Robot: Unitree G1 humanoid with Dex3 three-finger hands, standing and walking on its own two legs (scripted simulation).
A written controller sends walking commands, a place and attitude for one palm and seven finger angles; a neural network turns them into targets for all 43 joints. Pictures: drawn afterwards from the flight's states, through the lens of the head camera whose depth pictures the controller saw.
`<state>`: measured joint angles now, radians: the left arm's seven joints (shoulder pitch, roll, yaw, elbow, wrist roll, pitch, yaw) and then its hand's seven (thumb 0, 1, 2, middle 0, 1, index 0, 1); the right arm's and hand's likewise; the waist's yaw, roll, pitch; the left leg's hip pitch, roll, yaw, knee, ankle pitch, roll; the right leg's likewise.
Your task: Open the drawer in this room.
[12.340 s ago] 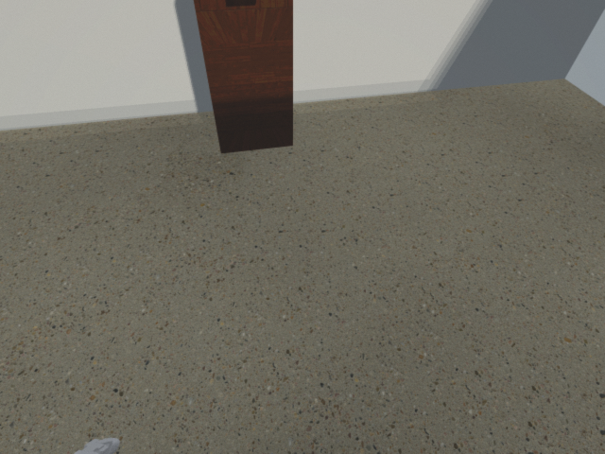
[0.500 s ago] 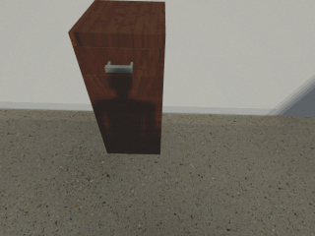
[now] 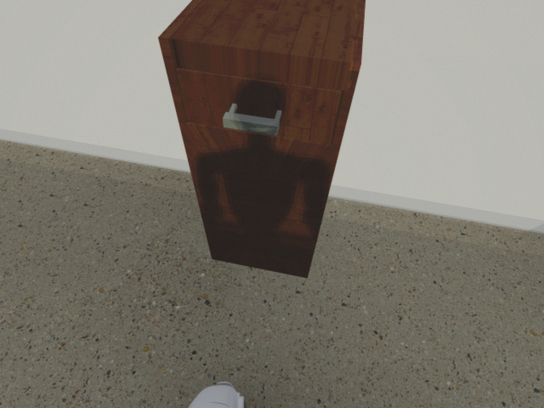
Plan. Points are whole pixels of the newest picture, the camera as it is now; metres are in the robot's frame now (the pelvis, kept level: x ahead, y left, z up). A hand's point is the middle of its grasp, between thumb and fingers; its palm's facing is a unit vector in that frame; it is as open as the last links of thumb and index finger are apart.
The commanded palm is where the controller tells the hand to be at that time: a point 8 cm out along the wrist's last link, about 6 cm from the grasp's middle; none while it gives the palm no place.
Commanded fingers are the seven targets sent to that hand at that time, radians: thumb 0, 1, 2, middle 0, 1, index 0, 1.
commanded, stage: take the last steps up to it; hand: left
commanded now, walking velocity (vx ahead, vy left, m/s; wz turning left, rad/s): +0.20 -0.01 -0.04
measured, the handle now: (253, 117) +0.67 +0.13 +0.02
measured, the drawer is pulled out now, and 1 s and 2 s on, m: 0.00 0.00 0.00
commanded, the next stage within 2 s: come to a stop and stand still in 0.16 s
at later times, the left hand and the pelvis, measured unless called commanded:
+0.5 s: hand (189, 335) +0.25 +0.19 -0.16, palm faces -0.02 -0.97 -0.24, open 7.4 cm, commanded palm none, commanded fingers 0.00 0.90 0.90 -0.20 -0.30 -0.20 -0.30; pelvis +0.14 +0.00 +0.00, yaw -2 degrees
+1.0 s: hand (126, 398) +0.14 +0.26 -0.17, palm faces +0.02 -0.97 -0.24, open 7.4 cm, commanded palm none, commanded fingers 0.00 0.90 0.90 -0.20 -0.30 -0.20 -0.30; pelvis +0.10 +0.06 +0.00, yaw -2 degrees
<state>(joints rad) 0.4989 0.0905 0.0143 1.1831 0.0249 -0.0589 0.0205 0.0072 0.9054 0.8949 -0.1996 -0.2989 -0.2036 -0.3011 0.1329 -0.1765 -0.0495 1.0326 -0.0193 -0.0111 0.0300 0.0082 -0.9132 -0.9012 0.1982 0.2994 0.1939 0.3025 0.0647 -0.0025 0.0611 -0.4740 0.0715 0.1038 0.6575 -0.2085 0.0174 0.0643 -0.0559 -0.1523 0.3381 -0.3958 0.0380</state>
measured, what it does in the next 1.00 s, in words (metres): walks ahead: left foot, then right foot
